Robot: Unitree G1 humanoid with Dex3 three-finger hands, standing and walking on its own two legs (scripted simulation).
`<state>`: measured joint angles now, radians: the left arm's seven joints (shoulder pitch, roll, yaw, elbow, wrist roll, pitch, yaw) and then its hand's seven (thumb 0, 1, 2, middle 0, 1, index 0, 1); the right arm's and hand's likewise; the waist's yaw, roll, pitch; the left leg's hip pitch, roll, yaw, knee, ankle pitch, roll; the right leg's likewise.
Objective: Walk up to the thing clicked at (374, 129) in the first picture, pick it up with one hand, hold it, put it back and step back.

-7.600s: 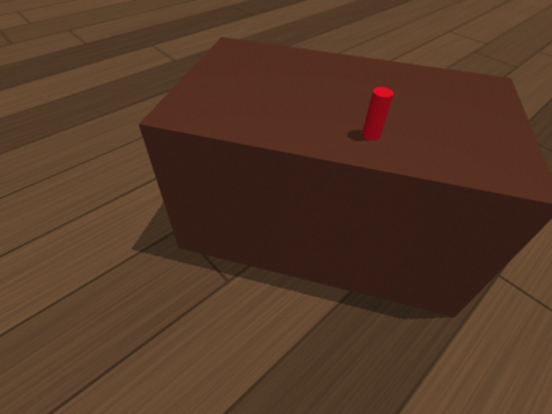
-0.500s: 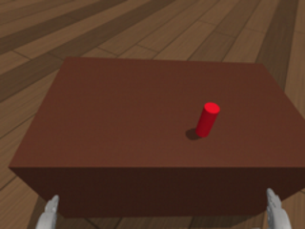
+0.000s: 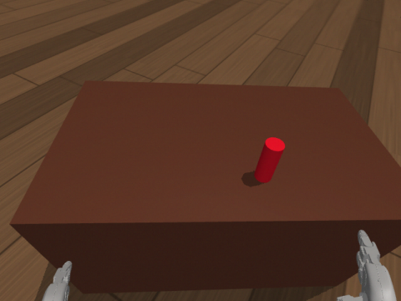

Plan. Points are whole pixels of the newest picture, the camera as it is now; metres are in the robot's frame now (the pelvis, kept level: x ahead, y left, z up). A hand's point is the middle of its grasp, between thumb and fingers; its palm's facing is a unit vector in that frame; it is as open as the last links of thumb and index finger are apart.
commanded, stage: rise first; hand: right
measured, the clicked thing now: (268, 161) +0.52 -0.22 -0.06
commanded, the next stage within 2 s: go down in 0.38 s
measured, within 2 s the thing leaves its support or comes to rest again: neither
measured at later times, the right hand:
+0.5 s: hand (347, 281) +0.17 -0.26 +0.02, palm faces +0.30 +0.88 -0.36, open 17.2 cm
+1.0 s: hand (356, 218) +0.28 -0.31 +0.05, palm faces +0.22 +0.97 -0.08, open 17.5 cm
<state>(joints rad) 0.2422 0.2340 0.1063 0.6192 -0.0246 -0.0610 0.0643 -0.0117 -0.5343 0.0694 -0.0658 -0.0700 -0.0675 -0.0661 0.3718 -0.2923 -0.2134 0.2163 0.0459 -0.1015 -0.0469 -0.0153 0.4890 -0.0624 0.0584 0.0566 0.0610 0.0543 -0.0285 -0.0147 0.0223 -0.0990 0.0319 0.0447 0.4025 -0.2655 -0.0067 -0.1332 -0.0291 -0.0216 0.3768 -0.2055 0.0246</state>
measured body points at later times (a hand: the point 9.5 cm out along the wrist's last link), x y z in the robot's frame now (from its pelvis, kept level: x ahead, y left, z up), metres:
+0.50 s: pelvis -0.01 +0.00 +0.00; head -0.01 +0.01 +0.45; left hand +0.15 +0.26 -0.09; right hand +0.15 -0.31 +0.04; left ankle -0.03 +0.12 -0.74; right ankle +0.00 -0.14 -0.74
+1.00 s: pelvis -0.02 +0.00 -0.01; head -0.01 -0.02 +0.44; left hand +0.14 +0.26 -0.09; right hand +0.26 -0.36 +0.06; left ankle -0.03 +0.12 -0.74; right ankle +0.00 -0.14 -0.74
